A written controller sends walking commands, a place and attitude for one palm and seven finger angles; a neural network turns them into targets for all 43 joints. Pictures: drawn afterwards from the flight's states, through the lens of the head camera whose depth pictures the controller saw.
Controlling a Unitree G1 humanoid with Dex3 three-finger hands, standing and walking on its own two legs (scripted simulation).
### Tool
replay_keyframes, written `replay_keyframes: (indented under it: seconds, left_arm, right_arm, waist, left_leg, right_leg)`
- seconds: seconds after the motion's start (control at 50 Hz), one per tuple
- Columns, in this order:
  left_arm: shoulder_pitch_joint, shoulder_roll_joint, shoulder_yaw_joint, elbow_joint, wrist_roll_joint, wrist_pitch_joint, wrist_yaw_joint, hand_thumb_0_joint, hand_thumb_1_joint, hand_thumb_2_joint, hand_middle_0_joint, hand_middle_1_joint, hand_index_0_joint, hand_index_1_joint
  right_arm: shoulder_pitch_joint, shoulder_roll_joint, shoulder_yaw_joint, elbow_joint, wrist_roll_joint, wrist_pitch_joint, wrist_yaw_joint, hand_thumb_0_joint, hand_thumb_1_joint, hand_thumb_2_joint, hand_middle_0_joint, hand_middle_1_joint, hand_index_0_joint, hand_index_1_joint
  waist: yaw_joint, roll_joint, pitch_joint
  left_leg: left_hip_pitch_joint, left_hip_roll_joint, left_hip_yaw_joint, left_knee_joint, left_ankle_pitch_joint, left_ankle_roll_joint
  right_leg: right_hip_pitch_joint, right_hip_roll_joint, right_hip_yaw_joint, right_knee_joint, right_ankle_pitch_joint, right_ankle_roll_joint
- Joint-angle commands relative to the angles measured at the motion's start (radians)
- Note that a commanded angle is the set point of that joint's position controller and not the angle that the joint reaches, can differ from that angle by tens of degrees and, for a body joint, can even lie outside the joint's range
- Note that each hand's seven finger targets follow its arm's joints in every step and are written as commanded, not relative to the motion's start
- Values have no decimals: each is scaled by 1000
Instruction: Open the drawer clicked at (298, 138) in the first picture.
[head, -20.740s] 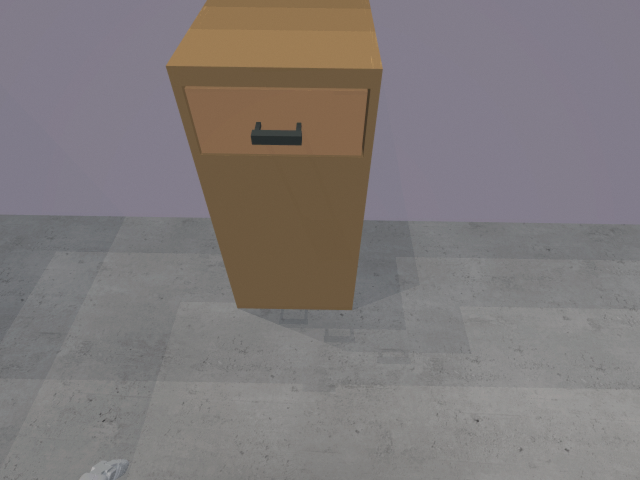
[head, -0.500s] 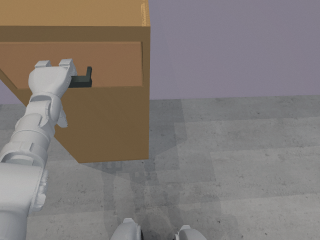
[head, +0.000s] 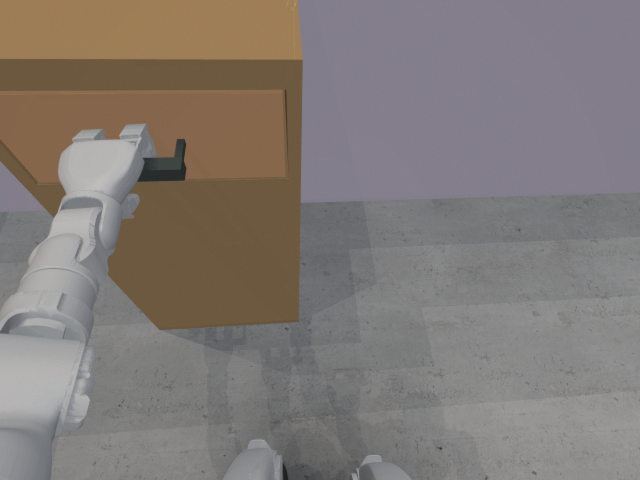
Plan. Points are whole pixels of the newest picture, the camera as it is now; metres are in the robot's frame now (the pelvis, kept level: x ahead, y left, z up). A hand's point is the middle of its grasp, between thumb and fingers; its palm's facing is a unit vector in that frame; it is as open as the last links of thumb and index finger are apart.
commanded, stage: close the thumb around the handle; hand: left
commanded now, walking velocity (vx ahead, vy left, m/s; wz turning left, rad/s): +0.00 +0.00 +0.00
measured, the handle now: (145, 158) +0.52 +0.23 +0.06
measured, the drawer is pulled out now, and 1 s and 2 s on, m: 0.00 0.02 0.17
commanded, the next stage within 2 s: pull the drawer open in 0.22 s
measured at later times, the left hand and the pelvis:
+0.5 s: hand (123, 198) +0.47 +0.26 +0.03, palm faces -0.04 -0.03 -1.00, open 6.0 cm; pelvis +0.01 +0.00 +0.00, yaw -1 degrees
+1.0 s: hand (120, 210) +0.45 +0.26 +0.03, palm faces -0.03 -0.03 -1.00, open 5.4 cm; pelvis +0.03 +0.00 +0.01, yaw +1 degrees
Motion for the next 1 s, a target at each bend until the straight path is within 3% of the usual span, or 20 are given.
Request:
replay_keyframes:
  seconds: [0.0,0.08,0.12,0.16,0.18,0.22,0.3,0.36,0.42,0.46,0.52,0.56,0.6,0.64,0.74,0.76,0.8,0.86,0.88,0.98]
  left_arm:
    - [-396,234,53,-118,4,42,2,0,900,900,-400,-1350,-400,-1350]
    - [-389,216,39,-102,0,55,2,0,900,900,-400,-1350,-400,-1350]
    - [-377,230,54,-91,4,59,4,0,900,900,-400,-1350,-400,-1350]
    - [-428,247,57,-140,10,49,9,0,900,900,-400,-1350,-400,-1350]
    - [-410,207,36,-132,5,52,9,0,900,900,-400,-1350,-400,-1350]
    - [-405,236,58,-118,7,55,12,0,900,900,-400,-1350,-400,-1350]
    - [-418,236,53,-140,8,49,13,0,900,900,-400,-1350,-400,-1350]
    - [-347,228,68,-151,4,40,8,0,900,900,-400,-1350,-400,-1350]
    - [-286,170,40,-157,-11,40,1,0,900,900,-400,-1350,-400,-1350]
    - [-236,202,70,-173,-11,30,-3,0,900,900,-400,-1350,-400,-1350]
    - [-160,173,65,-194,-22,23,-11,0,900,900,-400,-1350,-400,-1350]
    - [-99,196,98,-251,-26,4,-13,0,900,900,-400,-1350,-400,-1350]
    - [-42,131,66,-306,-39,-4,-15,0,900,900,-400,-1350,-400,-1350]
    - [40,145,101,-325,-55,-5,-11,0,900,900,-400,-1350,-400,-1350]
    - [177,124,112,-456,-53,6,12,0,900,900,-400,-1350,-400,-1350]
    - [176,108,100,-486,-48,11,18,0,900,900,-400,-1350,-400,-1350]
    - [-137,124,58,-450,-18,20,35,0,900,900,-400,-1350,-400,-1350]
    - [-124,160,88,-367,13,42,49,0,900,900,-400,-1350,-400,-1350]
    - [-131,97,38,-369,3,48,44,0,900,900,-400,-1350,-400,-1350]
    - [-176,97,35,-335,-11,48,14,0,900,900,-400,-1350,-400,-1350]
  right_arm:
    - [127,-173,-68,-56,1,-12,-13,0,-900,-900,200,300,200,300]
    - [123,-172,-66,-56,0,-5,-12,0,-900,-900,200,300,200,300]
    - [122,-174,-68,-57,0,-4,-13,0,-900,-900,200,300,200,300]
    - [119,-175,-66,-57,-1,-4,-13,0,-900,-900,200,300,200,300]
    - [121,-171,-70,-57,-4,-5,-11,0,-900,-900,200,300,200,300]
    - [119,-174,-69,-54,-3,-5,-14,0,-900,-900,200,300,200,300]
    - [118,-173,-66,-56,-3,-7,-15,0,-900,-900,200,300,200,300]
    - [111,-170,-71,-60,-4,-2,-11,0,-900,-900,200,300,200,300]
    - [97,-164,-75,-64,-5,0,-6,0,-900,-900,200,300,200,300]
    - [90,-164,-73,-70,-3,6,-5,0,-900,-900,200,300,200,300]
    - [78,-161,-78,-76,-4,11,-3,0,-900,-900,200,300,200,300]
    - [67,-158,-78,-86,-4,18,-1,0,-900,-900,200,300,200,300]
    - [51,-152,-85,-95,-3,20,6,0,-900,-900,200,300,200,300]
    - [38,-155,-88,-97,-5,25,8,0,-900,-900,200,300,200,300]
    - [-1,-154,-95,-113,-2,33,20,0,-900,-900,200,300,200,300]
    - [-11,-149,-95,-117,-1,35,23,0,-900,-900,200,300,200,300]
    - [14,-160,-96,-72,-5,36,15,0,-900,-900,200,300,200,300]
    - [28,-159,-98,-68,-8,34,10,0,-900,-900,200,300,200,300]
    - [28,-154,-99,-71,-10,33,13,0,-900,-900,200,300,200,300]
    - [32,-153,-96,-75,-13,42,12,0,-900,-900,200,300,200,300]
  waist:
    - [-43,26,-319]
    - [-45,43,-292]
    - [-44,16,-289]
    - [-42,60,-333]
    - [-44,66,-328]
    - [-45,30,-303]
    - [-45,40,-334]
    - [-20,50,-361]
    - [-12,47,-322]
    - [8,38,-350]
    - [19,16,-316]
    - [48,31,-373]
    - [50,35,-352]
    - [58,-14,-337]
    - [74,-1,-324]
    - [73,-3,-332]
    - [-8,7,-252]
    - [16,20,-298]
    - [9,47,-297]
    - [4,34,-342]
  left_leg:
    - [391,-13,-34,-102,142,2]
    - [394,-14,-36,-109,138,-1]
    - [392,-13,-38,-111,124,1]
    - [424,-11,-41,-110,156,-2]
    - [435,-12,-41,-108,157,-4]
    - [415,-10,-44,-111,131,-2]
    - [419,-12,-40,-106,151,0]
    - [452,-9,-42,-110,187,-4]
    - [447,-7,-33,-121,173,-5]
    - [448,-8,-25,-123,197,-3]
    - [442,-5,-20,-131,216,-2]
    - [474,-5,-17,-132,288,-5]
    - [500,0,-14,-135,324,-6]
    - [482,0,-10,-137,354,-3]
    - [521,4,-11,-140,469,-6]
    - [540,7,-13,-141,484,-8]
    - [521,7,-30,-129,403,-8]
    - [545,-2,-36,-126,396,-12]
    - [560,-5,-35,-120,409,-13]
    - [571,-8,-35,-98,444,-12]
  right_leg:
    - [-11,45,7,-143,123,-28]
    - [-21,46,2,-146,116,-31]
    - [-18,46,3,-149,108,-30]
    - [-24,45,4,-139,125,-31]
    - [-25,47,-1,-142,122,-33]
    - [-26,46,1,-147,109,-31]
    - [-12,46,6,-145,126,-29]
    - [2,49,3,-142,140,-33]
    - [16,50,-2,-153,132,-35]
    - [51,49,6,-153,156,-33]
    - [74,51,1,-158,173,-37]
    - [114,51,5,-145,230,-38]
    - [112,51,0,-150,248,-39]
    - [160,51,2,-154,291,-40]
    - [186,50,2,-151,359,-39]
    - [174,50,0,-147,360,-34]
    - [72,44,-3,-149,306,-29]
    - [64,44,-4,-142,280,-38]
    - [58,45,-8,-143,283,-42]
    - [76,43,-3,-135,326,-40]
